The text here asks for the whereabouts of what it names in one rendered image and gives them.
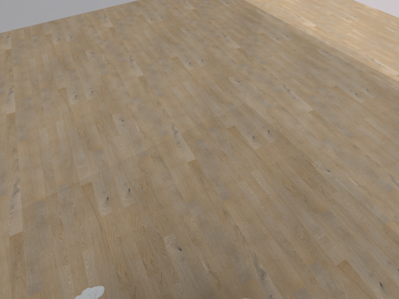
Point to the left robot hand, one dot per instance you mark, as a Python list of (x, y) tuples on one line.
[(91, 293)]

